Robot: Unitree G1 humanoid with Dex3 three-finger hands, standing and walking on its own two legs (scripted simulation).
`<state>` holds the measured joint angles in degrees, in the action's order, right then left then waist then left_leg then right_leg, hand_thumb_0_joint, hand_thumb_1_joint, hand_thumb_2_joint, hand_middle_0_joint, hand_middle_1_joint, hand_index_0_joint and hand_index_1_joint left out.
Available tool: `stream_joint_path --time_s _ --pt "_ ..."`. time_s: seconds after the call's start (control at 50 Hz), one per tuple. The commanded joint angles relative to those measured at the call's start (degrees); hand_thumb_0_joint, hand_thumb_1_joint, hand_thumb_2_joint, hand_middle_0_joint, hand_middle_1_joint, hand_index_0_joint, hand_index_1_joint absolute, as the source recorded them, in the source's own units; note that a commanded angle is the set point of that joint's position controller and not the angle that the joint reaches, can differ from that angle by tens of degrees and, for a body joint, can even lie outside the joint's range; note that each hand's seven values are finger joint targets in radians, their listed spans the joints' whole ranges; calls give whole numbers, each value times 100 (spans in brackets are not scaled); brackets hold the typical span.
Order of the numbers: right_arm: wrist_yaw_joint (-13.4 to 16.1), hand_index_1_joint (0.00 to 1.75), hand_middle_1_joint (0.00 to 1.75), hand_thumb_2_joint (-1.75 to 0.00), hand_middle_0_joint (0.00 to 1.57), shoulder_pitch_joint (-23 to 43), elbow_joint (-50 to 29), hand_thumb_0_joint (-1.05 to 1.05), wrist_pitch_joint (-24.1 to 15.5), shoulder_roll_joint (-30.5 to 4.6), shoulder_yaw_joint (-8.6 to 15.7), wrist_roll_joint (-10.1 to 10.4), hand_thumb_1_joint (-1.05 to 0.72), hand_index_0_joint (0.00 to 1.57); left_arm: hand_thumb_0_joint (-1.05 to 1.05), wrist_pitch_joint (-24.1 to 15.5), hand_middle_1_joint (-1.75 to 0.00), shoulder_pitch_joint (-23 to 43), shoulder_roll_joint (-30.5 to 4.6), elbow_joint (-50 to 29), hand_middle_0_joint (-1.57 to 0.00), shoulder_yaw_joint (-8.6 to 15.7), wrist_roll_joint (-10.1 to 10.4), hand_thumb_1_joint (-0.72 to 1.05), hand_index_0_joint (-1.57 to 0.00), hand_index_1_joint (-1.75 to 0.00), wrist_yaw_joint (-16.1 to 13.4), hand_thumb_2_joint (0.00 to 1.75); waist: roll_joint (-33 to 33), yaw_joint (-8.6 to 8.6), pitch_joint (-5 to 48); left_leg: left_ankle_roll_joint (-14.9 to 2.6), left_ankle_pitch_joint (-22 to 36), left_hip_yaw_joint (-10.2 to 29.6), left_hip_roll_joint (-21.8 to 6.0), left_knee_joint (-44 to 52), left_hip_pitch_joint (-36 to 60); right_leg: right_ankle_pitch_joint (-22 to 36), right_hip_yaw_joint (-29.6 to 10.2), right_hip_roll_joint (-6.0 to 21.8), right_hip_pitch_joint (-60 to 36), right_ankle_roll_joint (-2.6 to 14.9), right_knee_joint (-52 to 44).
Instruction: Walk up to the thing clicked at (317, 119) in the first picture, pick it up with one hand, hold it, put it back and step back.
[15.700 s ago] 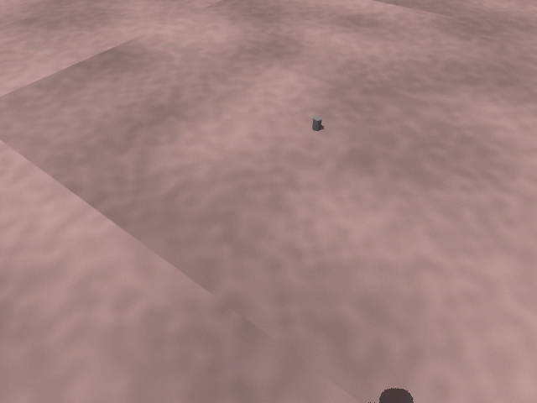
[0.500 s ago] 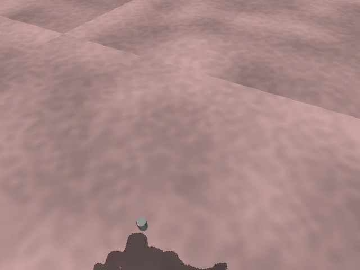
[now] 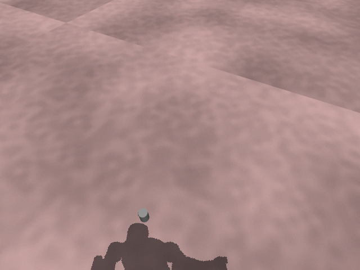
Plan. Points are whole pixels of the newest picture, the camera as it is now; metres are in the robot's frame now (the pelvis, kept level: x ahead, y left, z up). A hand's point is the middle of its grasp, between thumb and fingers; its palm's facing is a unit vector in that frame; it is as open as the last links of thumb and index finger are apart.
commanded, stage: walk up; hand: left
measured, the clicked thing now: (143, 215) +0.49 +0.23 -0.74
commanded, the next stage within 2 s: none
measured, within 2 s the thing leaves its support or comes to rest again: neither
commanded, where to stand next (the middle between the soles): +0.11 -0.01 m, yaw +0 degrees
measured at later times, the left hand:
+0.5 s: hand out of the picture +0.04 +0.29 -0.18, palm faces -0.06 -0.93 -0.36, open 7.4 cm
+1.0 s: hand out of the picture -0.10 +0.26 -0.17, palm faces +0.01 -0.93 -0.38, open 7.4 cm
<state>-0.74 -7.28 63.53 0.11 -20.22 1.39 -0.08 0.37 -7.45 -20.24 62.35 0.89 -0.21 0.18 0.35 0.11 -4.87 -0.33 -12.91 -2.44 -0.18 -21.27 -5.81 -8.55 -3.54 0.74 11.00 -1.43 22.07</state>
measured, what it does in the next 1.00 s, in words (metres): walks backwards: left foot, then right foot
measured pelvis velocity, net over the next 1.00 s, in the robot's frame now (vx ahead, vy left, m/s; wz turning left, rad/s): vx -0.25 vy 0.00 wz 0.03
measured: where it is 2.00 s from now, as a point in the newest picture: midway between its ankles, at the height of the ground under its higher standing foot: outside the picture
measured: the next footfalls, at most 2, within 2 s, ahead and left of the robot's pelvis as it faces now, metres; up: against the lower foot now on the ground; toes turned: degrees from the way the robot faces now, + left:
left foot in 0.32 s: -0.05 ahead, +0.14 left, +0.00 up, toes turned -2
right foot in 0.66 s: -0.15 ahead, -0.12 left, +0.00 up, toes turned +0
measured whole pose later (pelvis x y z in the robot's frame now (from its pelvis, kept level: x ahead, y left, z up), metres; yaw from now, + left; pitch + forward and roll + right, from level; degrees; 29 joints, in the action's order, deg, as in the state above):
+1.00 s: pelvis -0.25 +0.00 -0.03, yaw +2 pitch -2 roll +1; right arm 1.6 -11.3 48.6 0.7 -22.7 2.7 -1.1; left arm 3.9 -5.2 -21.3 42.5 3.6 -1.9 -0.2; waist 1.8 0.1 -10.2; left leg -0.9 -21.6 0.6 2.7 -39.4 -15.6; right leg -18.0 0.5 2.4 23.2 0.0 43.2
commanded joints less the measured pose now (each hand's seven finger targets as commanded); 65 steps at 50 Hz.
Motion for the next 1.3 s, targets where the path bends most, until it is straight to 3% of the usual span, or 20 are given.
stream_joint_path --time_s 0.0,0.2,0.26,0.3,0.34,0.42,0.54,0.62,0.66,0.68,0.74,0.8,0.88,0.94,0.98,1.0,1.06,1.18,1.24,1.28 --pt "142 30 30 -90 20 100 -591 0 69 -1429 400 50 -90 20 0 1 -30 107 -1337 -626 -20 357 22 90 -20 -30 -165 90 -30 -6 818 -482 2187 502 -760 -519 -31 2135 -228 382 -80 512 700" --pt "116 30 30 -90 20 -687 -1098 0 337 -1260 549 4 -90 20 0 151 -30 849 -1921 -1514 -20 570 -226 90 -20 -30 -169 90 1357 -184 710 -311 -2345 865 74 -3815 -535 1094 -2038 2011 1641 1793 -34" --pt "135 30 30 -90 20 -1199 -1077 0 194 -1291 594 -23 -90 20 0 183 -30 1160 -1613 -1787 -20 472 -225 90 -20 -30 -197 90 902 -498 959 -370 -1028 577 -85 -1918 -426 980 -1219 1174 1407 1075 1191" --pt "153 30 30 -90 20 -772 -1220 0 109 -1940 742 -233 -90 20 0 234 -30 802 -1085 -1891 -20 403 -131 90 -20 -30 -198 90 -1457 -231 558 -843 1384 2643 -1417 -26 -518 -1403 -291 -607 2082 389 3233" --pt "155 30 30 -90 20 -278 -1599 0 68 -2333 786 -226 -90 20 0 315 -30 392 -1242 -1803 -20 500 -186 90 -20 -30 -251 90 -1209 -117 758 -1650 2416 3253 -2377 46 -1291 -2938 -902 -908 1751 280 4721" --pt "318 30 30 -90 20 410 -1846 0 -5 -1766 645 -248 -90 20 0 317 -30 3 -1410 -1573 -20 635 -102 90 -20 -30 -169 90 -895 294 263 -1336 2161 2029 -1621 -518 -941 -2093 -817 -681 1991 137 5255" --pt "392 30 30 -90 20 -680 -1797 0 -11 -1805 677 -158 -90 20 0 227 -30 418 -1192 -2036 -20 658 -181 90 -20 -30 -76 90 -806 -278 830 -1332 3398 1887 -1544 -1186 707 -2292 -261 -366 1810 46 2750" --pt "321 30 30 -90 20 -245 -2015 0 99 -1814 581 -88 -90 20 0 174 -30 -523 -1003 -1677 -20 687 -188 90 -20 -30 -34 90 -1004 152 1254 -854 2698 1324 -1126 -1729 -282 -432 319 -270 -115 302 12" --pt "309 30 30 -90 20 -311 -2156 0 87 -1284 410 22 -90 20 0 130 -30 -441 -1838 -1800 -20 909 -271 90 -20 -30 -48 90 702 112 1072 -122 -70 903 164 -2801 -2429 1444 -1675 1164 -1076 939 387" --pt "434 30 30 -90 20 -77 -2166 0 114 -1304 450 21 -90 20 0 135 -30 -245 -2160 -1943 -20 916 -228 90 -20 -30 -51 90 1597 350 935 -36 -2533 702 450 -4168 -2316 2363 -2585 2192 -19 1957 172" --pt "416 30 30 -90 20 -582 -1856 0 116 -1410 429 93 -90 20 0 131 -30 461 -1489 -2191 -20 717 -170 90 -20 -30 -115 90 656 -132 482 1 -1957 1158 522 -5024 -2293 2733 -1108 1332 329 1560 648" --pt "417 30 30 -90 20 -638 -1854 0 64 -1354 380 19 -90 20 0 183 -30 258 -1401 -2289 -20 713 -244 90 -20 -30 -161 90 885 59 441 108 -1745 797 470 -4433 -2166 2657 -708 1063 154 1415 814" --pt "352 30 30 -90 20 -587 -1965 0 24 -1266 400 -72 -90 20 0 210 -30 -15 -1429 -2331 -20 704 -252 90 -20 -30 -203 90 1095 190 664 50 -1756 440 127 -2493 -1914 2472 -982 1289 -489 1378 1008" --pt "310 30 30 -90 20 -1077 -1743 0 -47 -1227 446 -137 -90 20 0 267 -30 110 -1447 -2357 -20 651 -123 90 -20 -30 -132 90 793 -81 974 -91 21 129 146 -324 -803 1578 -805 1068 -142 1022 1644" --pt "281 30 30 -90 20 -609 -1897 0 -84 -2065 641 -253 -90 20 0 294 -30 -138 -977 -2364 -20 522 -82 90 -20 -30 -98 90 -1180 125 771 -1038 1099 3067 -1844 118 -27 -2023 94 -368 1966 296 3149" --pt "248 30 30 -90 20 -650 -1961 0 -90 -2435 711 -196 -90 20 0 305 -30 309 -1311 -2365 -20 671 -138 90 -20 -30 -197 90 -1184 -243 735 -1777 1760 3665 -2622 178 -1038 -3110 -383 -453 1486 213 4258" --pt "337 30 30 -90 20 12 -1962 0 -141 -1733 539 -220 -90 20 0 313 -30 -81 -1254 -1976 -20 690 -46 90 -20 -30 -138 90 -426 230 438 -1285 1672 1892 -1655 -151 -1128 -2165 -882 -571 1501 326 5104" --pt "208 30 30 -90 20 -237 -1941 0 -124 -1646 578 -281 -90 20 0 57 -30 -219 -1199 -1731 -20 600 -146 90 -20 -30 90 90 -1132 -189 479 -1138 -1646 1590 -1276 69 -582 -2356 150 -203 884 87 2028" --pt "138 30 30 -90 20 -83 -1923 0 15 -1672 543 -233 -90 20 0 -108 -30 -1005 -1073 -1188 -20 622 -141 90 -20 -30 17 90 -1019 226 408 -842 -1463 1128 -1008 -583 -1273 -1398 513 -364 -415 338 -120" --pt "109 30 30 -90 20 -317 -2024 0 31 -962 321 -119 -90 20 0 -251 -30 -1072 -1623 -1155 -20 765 -305 90 -20 -30 -54 90 721 155 316 -126 -1844 616 -81 -2301 -2788 -2438 -2054 931 -1026 726 -842"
